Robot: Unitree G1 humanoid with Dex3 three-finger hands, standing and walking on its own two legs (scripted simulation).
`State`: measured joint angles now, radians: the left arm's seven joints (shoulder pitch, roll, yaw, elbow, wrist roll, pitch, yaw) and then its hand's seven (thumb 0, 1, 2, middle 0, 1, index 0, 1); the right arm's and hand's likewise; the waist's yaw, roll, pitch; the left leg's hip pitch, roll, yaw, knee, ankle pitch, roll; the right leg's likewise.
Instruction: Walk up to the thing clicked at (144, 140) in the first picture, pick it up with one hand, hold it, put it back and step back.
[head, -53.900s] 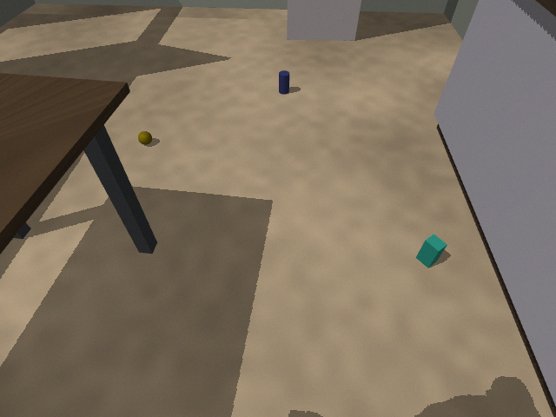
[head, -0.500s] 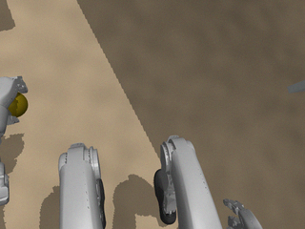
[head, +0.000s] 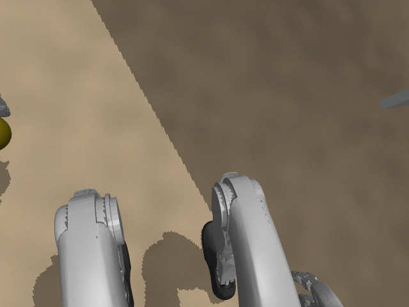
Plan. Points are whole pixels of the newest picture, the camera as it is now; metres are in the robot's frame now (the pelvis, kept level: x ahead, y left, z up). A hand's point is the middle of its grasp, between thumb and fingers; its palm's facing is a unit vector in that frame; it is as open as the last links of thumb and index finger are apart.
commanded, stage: lower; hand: left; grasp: from above
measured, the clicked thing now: out of the picture +0.44 +0.37 -0.19
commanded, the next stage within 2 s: rest in 0.30 s
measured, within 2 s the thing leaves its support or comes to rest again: rests again in 1.68 s
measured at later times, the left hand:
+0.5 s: hand out of the picture +0.43 +0.36 -0.22, palm faces -0.44 -0.12 -0.89, open 9.7 cm
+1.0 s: hand (11, 144) +0.43 +0.36 -0.26, palm faces -0.44 -0.14 -0.89, open 9.7 cm
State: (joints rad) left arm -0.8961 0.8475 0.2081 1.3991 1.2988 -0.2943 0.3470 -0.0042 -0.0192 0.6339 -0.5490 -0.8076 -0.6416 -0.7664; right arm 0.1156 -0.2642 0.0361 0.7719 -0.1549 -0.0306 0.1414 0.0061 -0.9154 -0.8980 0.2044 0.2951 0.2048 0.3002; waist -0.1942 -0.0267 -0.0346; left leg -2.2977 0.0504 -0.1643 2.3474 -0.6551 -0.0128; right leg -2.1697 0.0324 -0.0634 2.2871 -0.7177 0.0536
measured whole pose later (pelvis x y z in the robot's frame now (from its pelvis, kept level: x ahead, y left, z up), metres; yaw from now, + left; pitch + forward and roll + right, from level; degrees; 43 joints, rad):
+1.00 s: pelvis +0.01 +0.00 -0.05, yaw -4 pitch +29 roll -11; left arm -0.89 0.99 0.27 1.56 1.33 -0.34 0.50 -0.02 -0.02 0.58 -0.59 -0.76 -0.69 -0.72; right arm 0.03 -0.29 0.17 0.76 -0.24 -0.07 0.17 0.00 -0.90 -0.89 0.20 0.30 0.21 0.30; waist -0.25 -0.11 0.09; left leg -2.38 0.05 -0.26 2.55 -0.70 -0.04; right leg -2.24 0.07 -0.12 2.44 -0.73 0.06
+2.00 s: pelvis +0.00 +0.01 -0.05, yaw -6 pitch +26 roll -14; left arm -0.94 1.07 0.20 1.66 1.30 -0.30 0.57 -0.01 -0.17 0.75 -0.36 -0.85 -0.40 -0.82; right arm 0.02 -0.31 0.25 0.72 -0.27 -0.17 0.21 0.01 -0.89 -0.89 0.21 0.30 0.21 0.30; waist -0.29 -0.15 0.13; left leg -2.37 0.05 -0.30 2.58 -0.69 -0.02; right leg -2.21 0.09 -0.15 2.43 -0.71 0.07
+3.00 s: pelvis +0.00 +0.01 -0.05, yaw -6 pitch +26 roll -14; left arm -0.90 1.06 0.23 1.54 1.29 -0.31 0.52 0.00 -0.49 0.96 -0.08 -1.02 -0.10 -1.01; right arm 0.03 -0.32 0.25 0.71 -0.27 -0.17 0.21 0.01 -0.90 -0.89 0.21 0.30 0.21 0.30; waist -0.27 -0.14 0.12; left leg -2.36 0.04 -0.30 2.56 -0.69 -0.03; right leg -2.20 0.08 -0.16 2.41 -0.70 0.07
